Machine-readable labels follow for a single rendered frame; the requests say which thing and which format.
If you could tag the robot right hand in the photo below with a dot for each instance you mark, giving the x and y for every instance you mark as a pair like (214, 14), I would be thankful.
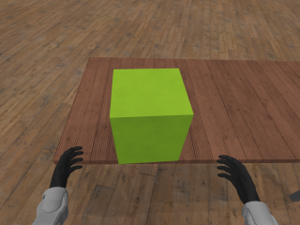
(240, 178)

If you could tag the left robot forearm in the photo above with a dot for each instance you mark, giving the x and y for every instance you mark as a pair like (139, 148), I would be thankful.
(53, 209)

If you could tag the carton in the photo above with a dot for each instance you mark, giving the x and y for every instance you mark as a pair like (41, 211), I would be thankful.
(150, 114)

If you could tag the right robot forearm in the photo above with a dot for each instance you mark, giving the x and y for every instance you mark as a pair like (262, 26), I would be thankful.
(257, 213)

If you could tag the robot left hand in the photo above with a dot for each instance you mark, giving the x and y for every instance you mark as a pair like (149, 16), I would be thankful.
(63, 170)

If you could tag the table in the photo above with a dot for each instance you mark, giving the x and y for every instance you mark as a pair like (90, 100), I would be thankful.
(245, 109)

